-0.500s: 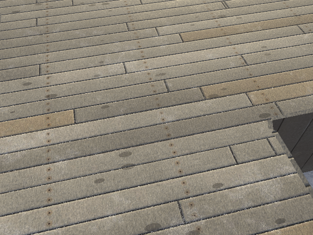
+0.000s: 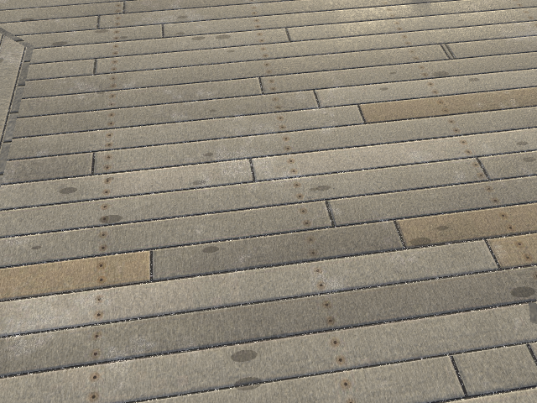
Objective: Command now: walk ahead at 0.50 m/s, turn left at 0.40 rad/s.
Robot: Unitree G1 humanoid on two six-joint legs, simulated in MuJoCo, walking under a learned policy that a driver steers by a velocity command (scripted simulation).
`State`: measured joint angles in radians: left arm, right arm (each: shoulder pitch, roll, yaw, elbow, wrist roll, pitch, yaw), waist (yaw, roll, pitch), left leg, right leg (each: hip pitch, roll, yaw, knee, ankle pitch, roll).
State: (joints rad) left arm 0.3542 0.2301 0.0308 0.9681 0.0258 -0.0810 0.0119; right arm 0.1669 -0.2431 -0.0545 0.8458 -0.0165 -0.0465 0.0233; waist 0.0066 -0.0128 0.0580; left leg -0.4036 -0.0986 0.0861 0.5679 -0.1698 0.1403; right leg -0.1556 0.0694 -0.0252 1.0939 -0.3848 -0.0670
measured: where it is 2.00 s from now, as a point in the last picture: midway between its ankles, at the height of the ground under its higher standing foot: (226, 202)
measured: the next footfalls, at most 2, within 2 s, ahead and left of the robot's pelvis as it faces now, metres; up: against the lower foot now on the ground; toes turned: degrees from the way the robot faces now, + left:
right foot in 0.48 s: +0.44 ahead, -0.08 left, +0.00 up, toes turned +11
left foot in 1.02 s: +0.68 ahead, +0.17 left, +0.00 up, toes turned +15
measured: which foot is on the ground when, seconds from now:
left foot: down 0.00-0.48, up 0.50-1.00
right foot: up 0.00-0.46, down 0.48-1.00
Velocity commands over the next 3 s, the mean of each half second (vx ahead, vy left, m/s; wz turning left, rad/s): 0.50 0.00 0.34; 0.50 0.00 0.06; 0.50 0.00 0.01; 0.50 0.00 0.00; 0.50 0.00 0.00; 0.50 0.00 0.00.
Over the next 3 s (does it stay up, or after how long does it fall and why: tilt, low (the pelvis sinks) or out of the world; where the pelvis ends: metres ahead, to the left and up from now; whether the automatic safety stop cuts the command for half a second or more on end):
stays up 1.57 0.22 0.03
